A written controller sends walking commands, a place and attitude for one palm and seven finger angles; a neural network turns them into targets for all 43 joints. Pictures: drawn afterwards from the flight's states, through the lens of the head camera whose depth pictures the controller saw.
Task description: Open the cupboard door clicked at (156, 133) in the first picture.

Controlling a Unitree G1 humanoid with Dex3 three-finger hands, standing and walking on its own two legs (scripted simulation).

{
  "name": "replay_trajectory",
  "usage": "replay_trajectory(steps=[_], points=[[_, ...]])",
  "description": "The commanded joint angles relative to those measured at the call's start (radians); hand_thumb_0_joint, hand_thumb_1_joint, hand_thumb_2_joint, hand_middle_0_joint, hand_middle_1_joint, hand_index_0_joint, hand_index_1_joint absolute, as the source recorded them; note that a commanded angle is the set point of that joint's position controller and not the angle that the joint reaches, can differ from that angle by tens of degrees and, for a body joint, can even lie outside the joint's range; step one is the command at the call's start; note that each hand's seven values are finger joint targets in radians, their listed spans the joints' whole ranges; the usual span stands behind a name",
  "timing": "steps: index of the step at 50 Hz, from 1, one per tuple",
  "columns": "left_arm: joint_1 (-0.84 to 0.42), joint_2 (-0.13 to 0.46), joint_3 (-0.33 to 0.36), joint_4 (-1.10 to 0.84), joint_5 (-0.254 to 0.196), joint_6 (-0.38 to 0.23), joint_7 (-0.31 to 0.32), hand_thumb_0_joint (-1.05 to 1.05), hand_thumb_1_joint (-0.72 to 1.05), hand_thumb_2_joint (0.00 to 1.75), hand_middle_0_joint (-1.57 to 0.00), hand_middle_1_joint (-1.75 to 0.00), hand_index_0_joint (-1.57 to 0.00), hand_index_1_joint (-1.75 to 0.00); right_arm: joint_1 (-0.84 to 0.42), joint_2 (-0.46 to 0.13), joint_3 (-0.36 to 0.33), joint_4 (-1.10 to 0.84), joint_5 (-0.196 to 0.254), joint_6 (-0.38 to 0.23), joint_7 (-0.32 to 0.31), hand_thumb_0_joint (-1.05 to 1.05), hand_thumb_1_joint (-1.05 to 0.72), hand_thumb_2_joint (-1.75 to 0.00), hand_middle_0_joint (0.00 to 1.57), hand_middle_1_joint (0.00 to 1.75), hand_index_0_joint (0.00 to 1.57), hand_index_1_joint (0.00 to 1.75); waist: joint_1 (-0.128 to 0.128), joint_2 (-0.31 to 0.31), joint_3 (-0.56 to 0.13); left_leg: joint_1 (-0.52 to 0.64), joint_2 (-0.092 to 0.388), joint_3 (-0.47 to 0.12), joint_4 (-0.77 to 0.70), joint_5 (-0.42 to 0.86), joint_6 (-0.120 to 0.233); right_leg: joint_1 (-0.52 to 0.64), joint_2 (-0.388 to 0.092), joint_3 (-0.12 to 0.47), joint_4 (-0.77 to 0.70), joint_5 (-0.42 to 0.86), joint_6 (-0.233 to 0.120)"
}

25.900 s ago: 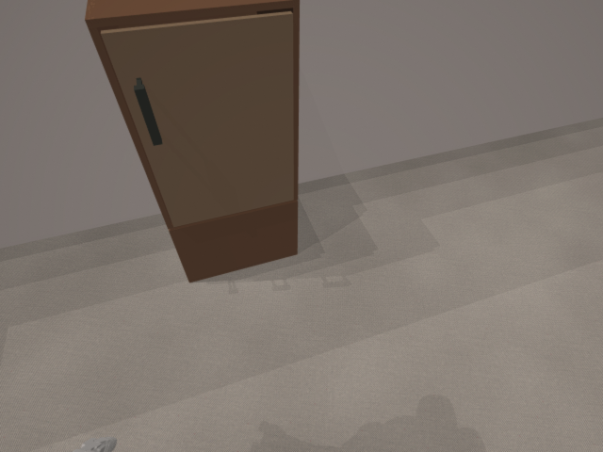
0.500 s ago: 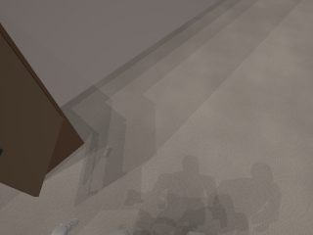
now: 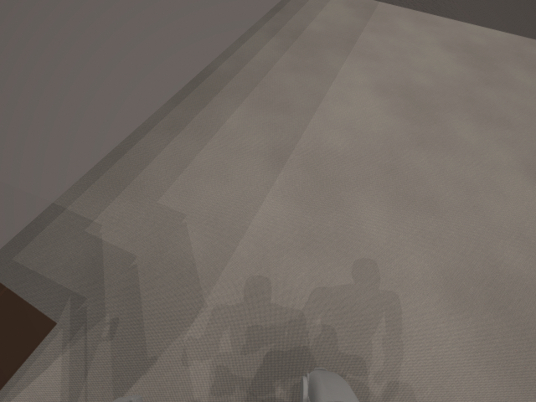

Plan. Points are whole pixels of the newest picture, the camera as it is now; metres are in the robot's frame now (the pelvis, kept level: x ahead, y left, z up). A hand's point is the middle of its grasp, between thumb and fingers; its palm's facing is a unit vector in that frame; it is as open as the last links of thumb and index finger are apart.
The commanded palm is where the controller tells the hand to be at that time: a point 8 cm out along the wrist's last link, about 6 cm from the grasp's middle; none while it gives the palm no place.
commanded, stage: walk to a spot facing it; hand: left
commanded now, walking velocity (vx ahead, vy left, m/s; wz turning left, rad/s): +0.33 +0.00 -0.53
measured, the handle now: out of the picture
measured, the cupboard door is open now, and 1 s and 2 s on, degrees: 43 43 43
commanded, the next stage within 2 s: turn to face it in 1.04 s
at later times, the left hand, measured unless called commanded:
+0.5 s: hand (228, 315) +0.29 +0.08 -0.16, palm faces -0.15 -0.96 -0.24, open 7.1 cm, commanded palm none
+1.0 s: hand (258, 226) +0.51 +0.04 -0.18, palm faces -0.22 -0.96 -0.15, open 7.4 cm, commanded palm none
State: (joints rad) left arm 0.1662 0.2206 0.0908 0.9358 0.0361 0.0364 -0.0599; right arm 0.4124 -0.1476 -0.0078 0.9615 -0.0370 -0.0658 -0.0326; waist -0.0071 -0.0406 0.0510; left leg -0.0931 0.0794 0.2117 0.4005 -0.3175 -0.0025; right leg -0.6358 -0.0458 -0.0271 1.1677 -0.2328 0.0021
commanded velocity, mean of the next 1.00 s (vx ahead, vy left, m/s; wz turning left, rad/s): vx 0.36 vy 0.00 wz -0.22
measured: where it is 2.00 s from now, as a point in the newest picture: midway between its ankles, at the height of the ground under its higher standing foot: (331, 271)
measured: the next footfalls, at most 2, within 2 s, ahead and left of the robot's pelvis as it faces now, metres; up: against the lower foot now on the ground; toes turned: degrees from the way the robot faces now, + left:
right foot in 0.24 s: +0.21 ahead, -0.15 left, +0.00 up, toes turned -14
left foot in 0.80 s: +0.51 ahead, -0.03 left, +0.00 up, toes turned -8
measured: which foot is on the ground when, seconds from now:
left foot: down 0.00-0.22, up 0.24-0.78, down 0.80-1.00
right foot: up 0.00-0.22, down 0.24-0.78, up 0.80-1.00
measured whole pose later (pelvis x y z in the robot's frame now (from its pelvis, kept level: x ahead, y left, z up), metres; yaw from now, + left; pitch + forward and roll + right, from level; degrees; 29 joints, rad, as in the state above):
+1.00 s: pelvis +0.46 -0.12 +0.00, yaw -18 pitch +0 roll +1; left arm 0.28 0.15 0.07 1.07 0.03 -0.02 -0.02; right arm 0.26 -0.17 -0.06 1.04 -0.03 -0.08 -0.03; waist 0.04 -0.03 0.06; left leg -0.18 0.02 0.18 0.44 -0.26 0.03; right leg -0.55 -0.08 -0.01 1.11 -0.26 -0.02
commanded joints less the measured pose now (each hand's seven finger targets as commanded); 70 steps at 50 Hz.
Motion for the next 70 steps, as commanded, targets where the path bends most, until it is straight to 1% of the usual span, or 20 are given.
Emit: replay_trajectory(steps=[1,7,10,11,12,14,18,33,37,38,40,43,48,54,58,59,60,61,66,70], points=[[-0.178,-0.024,-0.024,-0.119,-0.006,-0.036,-0.011,0.0,0.9,0.9,-0.2,-0.3,-0.2,-0.3,0.16,-0.145,-0.032,0.017,0.004,-0.016,-0.009,0.0,-0.9,-0.9,0.2,0.3,0.2,0.3,-0.052,0.177,0.035,0.141,0.237,-0.066,-0.147,0.495,0.076,-0.154,-0.03,-0.051,-0.15,0.059,-0.004],[-0.213,-0.003,-0.02,-0.116,-0.012,-0.04,-0.006,0.0,0.9,0.9,-0.2,-0.3,-0.2,-0.3,0.16,-0.166,-0.038,0.053,-0.003,-0.005,-0.006,0.0,-0.9,-0.9,0.2,0.3,0.2,0.3,-0.034,0.193,0.06,0.098,0.282,0.019,-0.093,0.673,0.087,0.102,0.018,-0.114,-0.428,-0.007,-0.068],[0.152,0.072,0.008,-0.01,-0.009,-0.065,0.012,0.0,0.9,0.9,-0.2,-0.3,-0.2,-0.3,0.059,-0.207,-0.049,0.036,0.013,0.002,0.004,0.0,-0.9,-0.9,0.2,0.3,0.2,0.3,0.146,0.127,-0.129,-0.033,0.222,0.081,0.336,0.815,0.028,0.616,0.086,-0.139,-0.578,0.009,-0.125],[0.302,0.189,0.041,0.035,-0.005,-0.075,0.029,0.0,0.9,0.9,-0.2,-0.3,-0.2,-0.3,0.068,-0.15,-0.04,0.015,0.036,0.0,0.019,0.0,-0.9,-0.9,0.2,0.3,0.2,0.3,0.197,-0.086,-0.254,-0.332,0.118,0.091,0.652,0.351,-0.011,0.94,-0.137,0.149,-0.662,-0.068,-0.195],[0.348,0.267,0.055,0.051,-0.028,-0.072,0.044,0.0,0.9,0.9,-0.2,-0.3,-0.2,-0.3,0.024,-0.099,-0.04,-0.028,0.046,0.002,0.013,0.0,-0.9,-0.9,0.2,0.3,0.2,0.3,0.181,-0.22,-0.282,-0.574,-0.018,-0.01,0.974,-0.314,-0.044,1.002,-0.382,0.61,-0.828,0.042,-0.289],[0.163,0.202,0.031,0.003,-0.036,-0.066,0.058,0.0,0.9,0.9,-0.2,-0.3,-0.2,-0.3,-0.067,-0.111,-0.058,-0.028,0.03,0.015,0.014,0.0,-0.9,-0.9,0.2,0.3,0.2,0.3,0.092,-0.071,-0.09,-0.62,0.074,-0.2,1.043,-0.098,-0.024,0.655,-0.342,0.507,-0.933,-0.176,-0.247],[0.042,0.068,-0.008,-0.006,-0.019,-0.096,0.065,0.0,0.9,0.9,-0.2,-0.3,-0.2,-0.3,0.014,-0.057,-0.053,0.045,0.006,0.053,0.022,0.0,-0.9,-0.9,0.2,0.3,0.2,0.3,-0.032,-0.031,-0.017,-0.435,0.1,-0.185,0.777,0.047,-0.039,0.36,-0.184,0.209,-0.994,-0.033,-0.176],[0.312,0.056,-0.032,0.147,-0.022,-0.134,0.079,0.0,0.9,0.9,-0.2,-0.3,-0.2,-0.3,-0.436,-0.075,-0.046,-0.078,0.021,0.024,0.057,0.0,-0.9,-0.9,0.2,0.3,0.2,0.3,0.054,-0.038,0.049,-0.568,0.009,-0.134,0.34,0.12,-0.016,0.738,-0.191,0.175,-0.903,0.634,-0.18],[0.28,0.083,-0.025,0.159,-0.024,-0.134,0.081,0.0,0.9,0.9,-0.2,-0.3,-0.2,-0.3,-0.234,-0.104,-0.054,-0.003,0.012,0.01,0.036,0.0,-0.9,-0.9,0.2,0.3,0.2,0.3,-0.06,-0.033,-0.04,-0.161,-0.103,-0.048,0.148,0.144,0.036,0.643,-0.135,0.094,-0.639,0.931,-0.13],[0.265,0.078,-0.024,0.148,-0.029,-0.135,0.078,0.0,0.9,0.9,-0.2,-0.3,-0.2,-0.3,-0.076,-0.149,-0.066,0.042,0.005,0.005,0.026,0.0,-0.9,-0.9,0.2,0.3,0.2,0.3,-0.127,-0.014,-0.114,0.111,-0.039,-0.121,0.121,0.218,0.074,0.461,-0.107,0.079,-0.451,0.776,-0.1],[0.273,0.013,-0.04,0.092,-0.036,-0.144,0.063,0.0,0.9,0.9,-0.2,-0.3,-0.2,-0.3,0.132,-0.297,-0.094,0.076,-0.001,0.008,0.013,0.0,-0.9,-0.9,0.2,0.3,0.2,0.3,-0.142,0.259,-0.274,0.373,0.42,-0.708,-0.026,0.336,0.29,0.077,0.082,0.012,0.152,-0.272,-0.058],[0.137,-0.007,-0.022,0.078,-0.013,-0.116,0.052,0.0,0.9,0.9,-0.2,-0.3,-0.2,-0.3,-0.052,-0.151,-0.061,0.04,0.005,-0.009,0.007,0.0,-0.9,-0.9,0.2,0.3,0.2,0.3,-0.054,0.117,0.011,-0.029,0.333,-0.541,-0.178,0.084,0.2,-0.032,-0.042,0.083,0.233,-0.121,-0.042],[0.159,-0.076,-0.025,0.075,-0.002,-0.066,0.032,0.0,0.9,0.9,-0.2,-0.3,-0.2,-0.3,-0.054,-0.103,-0.052,0.062,0.01,-0.028,0.008,0.0,-0.9,-0.9,0.2,0.3,0.2,0.3,0.02,0.138,0.003,-0.136,0.205,-0.174,-0.215,0.272,0.14,0.083,-0.08,0.017,-0.104,0.004,-0.011],[-0.029,-0.033,-0.027,0.019,-0.008,-0.057,0.019,0.0,0.9,0.9,-0.2,-0.3,-0.2,-0.3,0.034,-0.144,-0.044,0.095,0.004,-0.009,0.013,0.0,-0.9,-0.9,0.2,0.3,0.2,0.3,-0.014,0.161,0.079,-0.101,0.209,-0.087,-0.199,0.315,0.116,0.156,-0.045,-0.068,-0.43,0.097,-0.027],[0.05,0.022,-0.027,0.038,-0.009,-0.071,0.027,0.0,0.9,0.9,-0.2,-0.3,-0.2,-0.3,0.048,-0.17,-0.038,0.113,0.008,0.007,0.012,0.0,-0.9,-0.9,0.2,0.3,0.2,0.3,0.044,0.105,0.016,-0.071,0.191,-0.057,0.024,0.583,0.081,0.408,0.026,-0.117,-0.576,0.075,-0.063],[0.198,0.072,-0.015,0.086,-0.007,-0.087,0.036,0.0,0.9,0.9,-0.2,-0.3,-0.2,-0.3,0.037,-0.16,-0.033,0.117,0.019,0.005,0.015,0.0,-0.9,-0.9,0.2,0.3,0.2,0.3,0.113,0.052,-0.071,-0.176,0.142,-0.045,0.217,0.564,0.048,0.659,-0.002,-0.067,-0.627,0.15,-0.078],[0.349,0.188,0.015,0.129,-0.002,-0.102,0.056,0.0,0.9,0.9,-0.2,-0.3,-0.2,-0.3,0.063,-0.107,-0.027,0.104,0.036,0.003,0.024,0.0,-0.9,-0.9,0.2,0.3,0.2,0.3,0.159,-0.196,-0.21,-0.391,0.008,0.018,0.528,0.185,0.003,0.914,-0.273,0.241,-0.674,0.337,-0.153],[0.377,0.248,0.012,0.136,-0.026,-0.1,0.06,0.0,0.9,0.9,-0.2,-0.3,-0.2,-0.3,0.072,-0.107,-0.034,0.089,0.045,0.015,0.014,0.0,-0.9,-0.9,0.2,0.3,0.2,0.3,0.138,-0.242,-0.278,-0.436,-0.046,-0.086,0.802,-0.352,-0.014,0.897,-0.469,0.411,-0.789,0.497,-0.25],[0.052,0.081,-0.039,0.039,-0.026,-0.094,0.082,0.0,0.9,0.9,-0.2,-0.3,-0.2,-0.3,0.026,-0.038,-0.032,0.124,0.029,0.07,0.018,0.0,-0.9,-0.9,0.2,0.3,0.2,0.3,-0.013,-0.068,-0.074,-0.393,0.051,-0.205,0.78,-0.067,-0.031,0.451,-0.315,-0.004,-0.872,0.511,-0.132],[0.03,0.062,-0.037,0.031,-0.023,-0.095,0.086,0.0,0.9,0.9,-0.2,-0.3,-0.2,-0.3,0.021,-0.023,-0.038,0.106,0.025,0.096,0.03,0.0,-0.9,-0.9,0.2,0.3,0.2,0.3,-0.038,-0.087,-0.07,-0.391,0.031,-0.157,0.673,-0.013,-0.051,0.443,-0.28,-0.118,-0.865,0.546,-0.116]])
